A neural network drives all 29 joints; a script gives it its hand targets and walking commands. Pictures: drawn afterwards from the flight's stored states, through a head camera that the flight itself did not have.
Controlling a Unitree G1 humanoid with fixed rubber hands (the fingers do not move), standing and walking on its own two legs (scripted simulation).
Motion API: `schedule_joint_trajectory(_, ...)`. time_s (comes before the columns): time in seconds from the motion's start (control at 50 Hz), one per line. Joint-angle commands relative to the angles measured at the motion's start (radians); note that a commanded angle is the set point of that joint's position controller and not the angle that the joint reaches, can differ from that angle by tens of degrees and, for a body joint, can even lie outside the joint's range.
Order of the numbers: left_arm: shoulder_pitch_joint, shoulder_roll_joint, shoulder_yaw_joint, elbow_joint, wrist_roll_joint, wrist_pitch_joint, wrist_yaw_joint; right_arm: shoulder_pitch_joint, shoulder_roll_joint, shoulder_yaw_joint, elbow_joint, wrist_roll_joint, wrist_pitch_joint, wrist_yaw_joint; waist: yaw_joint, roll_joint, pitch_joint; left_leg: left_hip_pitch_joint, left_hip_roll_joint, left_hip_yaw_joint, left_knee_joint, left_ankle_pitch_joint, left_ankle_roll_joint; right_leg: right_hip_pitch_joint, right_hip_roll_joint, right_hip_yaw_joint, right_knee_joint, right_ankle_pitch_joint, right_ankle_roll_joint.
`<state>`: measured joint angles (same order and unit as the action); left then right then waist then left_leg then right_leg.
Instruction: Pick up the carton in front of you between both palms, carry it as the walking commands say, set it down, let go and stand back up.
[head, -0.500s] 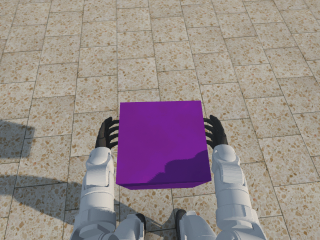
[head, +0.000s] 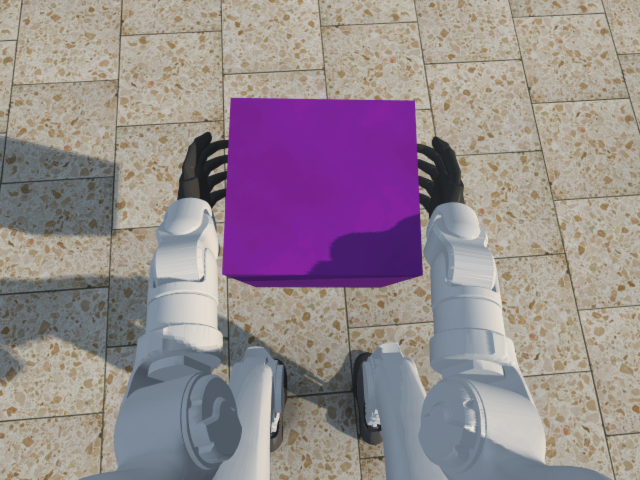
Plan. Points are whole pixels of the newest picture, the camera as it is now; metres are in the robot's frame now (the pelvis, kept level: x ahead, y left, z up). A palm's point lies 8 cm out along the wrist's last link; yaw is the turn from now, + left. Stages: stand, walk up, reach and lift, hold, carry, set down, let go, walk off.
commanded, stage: set down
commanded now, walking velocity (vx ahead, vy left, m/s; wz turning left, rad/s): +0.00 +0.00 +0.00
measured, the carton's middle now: (320, 211) +0.45 +0.00 -0.14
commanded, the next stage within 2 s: none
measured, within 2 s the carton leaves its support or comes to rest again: rests again in 1.54 s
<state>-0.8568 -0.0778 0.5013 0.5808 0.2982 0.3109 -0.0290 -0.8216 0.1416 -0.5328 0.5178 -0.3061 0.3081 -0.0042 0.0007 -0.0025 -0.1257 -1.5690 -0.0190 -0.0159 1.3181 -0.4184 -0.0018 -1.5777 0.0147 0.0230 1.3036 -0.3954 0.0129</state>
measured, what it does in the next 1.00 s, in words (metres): lowers itself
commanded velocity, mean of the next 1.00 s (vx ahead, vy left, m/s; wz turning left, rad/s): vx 0.00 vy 0.00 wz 0.00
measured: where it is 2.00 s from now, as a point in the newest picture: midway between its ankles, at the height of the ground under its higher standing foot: (321, 417)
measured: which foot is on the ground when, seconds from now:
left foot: down 0.00-1.00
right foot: down 0.00-1.00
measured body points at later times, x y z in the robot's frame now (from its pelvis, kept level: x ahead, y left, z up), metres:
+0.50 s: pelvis -0.02 +0.00 -0.13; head +0.30 +0.01 +0.19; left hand +0.51 +0.16 -0.24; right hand +0.49 -0.14 -0.24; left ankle +0.08 +0.12 -0.58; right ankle +0.09 -0.12 -0.58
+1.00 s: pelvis -0.02 +0.01 -0.22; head +0.35 +0.03 +0.03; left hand +0.54 +0.16 -0.40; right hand +0.53 -0.14 -0.38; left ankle +0.08 +0.12 -0.58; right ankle +0.09 -0.12 -0.58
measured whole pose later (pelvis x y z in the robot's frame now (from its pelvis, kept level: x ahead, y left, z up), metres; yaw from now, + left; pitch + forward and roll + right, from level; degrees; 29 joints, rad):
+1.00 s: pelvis -0.02 +0.01 -0.22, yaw -2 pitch +44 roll -3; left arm -1.40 0.26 0.21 0.88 0.05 0.27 0.08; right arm -1.35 -0.11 -0.41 0.79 -0.04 0.25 -0.15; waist -0.02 -0.04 0.21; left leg -2.30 -0.04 -0.02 2.12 -0.59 0.01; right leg -2.29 0.03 0.01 2.08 -0.56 0.05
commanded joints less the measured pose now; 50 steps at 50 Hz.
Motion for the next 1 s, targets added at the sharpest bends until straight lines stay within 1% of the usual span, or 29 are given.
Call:
schedule_joint_trajectory(0.0,-0.562,-0.872,-0.528,0.102,-0.129,-0.012,-0.251,-0.600,0.884,0.567,0.108,0.135,-0.006,0.231,0.012,-0.001,-0.852,0.333,-0.140,0.030,-0.058,0.164,-0.006,0.386,0.147,-0.040,-0.035,0.159,0.005)
schedule_joint_trajectory(0.14,-0.660,-0.858,-0.579,0.092,-0.182,-0.016,-0.242,-0.706,0.875,0.618,0.080,0.195,-0.011,0.193,0.012,0.004,-1.018,0.224,-0.145,0.047,0.083,0.204,-0.010,0.311,0.157,-0.058,0.108,0.210,0.016)
schedule_joint_trajectory(0.24,-0.718,-0.833,-0.600,0.089,-0.211,-0.008,-0.236,-0.770,0.855,0.634,0.067,0.224,-0.005,0.173,0.009,0.013,-1.072,0.164,-0.144,0.058,0.164,0.208,-0.014,0.258,0.161,-0.070,0.189,0.214,0.021)
schedule_joint_trajectory(0.46,-0.825,-0.752,-0.563,0.150,-0.217,-0.017,-0.214,-0.895,0.776,0.579,0.104,0.237,-0.016,0.149,0.009,0.020,-1.017,0.025,-0.136,0.063,0.309,0.176,-0.012,0.079,0.154,-0.089,0.346,0.172,0.024)
schedule_joint_trajectory(0.54,-0.868,-0.720,-0.559,0.168,-0.224,-0.024,-0.205,-0.942,0.738,0.560,0.117,0.244,-0.026,0.142,0.004,0.025,-1.007,-0.007,-0.130,0.061,0.361,0.171,-0.013,0.027,0.149,-0.096,0.403,0.160,0.024)
schedule_joint_trajectory(0.86,-1.058,-0.599,-0.637,0.212,-0.325,-0.070,-0.178,-1.142,0.591,0.578,0.147,0.345,-0.080,0.132,-0.013,0.063,-0.970,-0.008,-0.098,0.047,0.581,0.218,-0.016,-0.086,0.119,-0.117,0.640,0.173,0.020)
schedule_joint_trajectory(0.88,-1.070,-0.594,-0.645,0.211,-0.335,-0.074,-0.176,-1.155,0.585,0.583,0.145,0.353,-0.084,0.132,-0.014,0.065,-0.975,-0.001,-0.096,0.046,0.594,0.226,-0.016,-0.086,0.117,-0.118,0.654,0.179,0.020)
schedule_joint_trajectory(0.92,-1.109,-0.592,-0.674,0.173,-0.365,-0.085,-0.170,-1.136,0.605,0.593,0.148,0.378,-0.092,0.129,-0.002,0.078,-1.014,0.018,-0.094,0.051,0.614,0.251,-0.019,-0.061,0.119,-0.118,0.675,0.211,0.017)
schedule_joint_trajectory(0.96,-1.142,-0.587,-0.695,0.147,-0.386,-0.096,-0.165,-1.119,0.631,0.585,0.183,0.395,-0.094,0.132,-0.007,0.103,-1.048,0.057,-0.089,0.049,0.636,0.312,-0.020,-0.071,0.120,-0.120,0.701,0.264,0.014)
schedule_joint_trajectory(0.98,-1.139,-0.589,-0.700,0.145,-0.388,-0.096,-0.164,-1.108,0.642,0.580,0.199,0.399,-0.091,0.135,-0.007,0.117,-1.049,0.080,-0.088,0.046,0.645,0.336,-0.021,-0.093,0.121,-0.122,0.709,0.269,0.014)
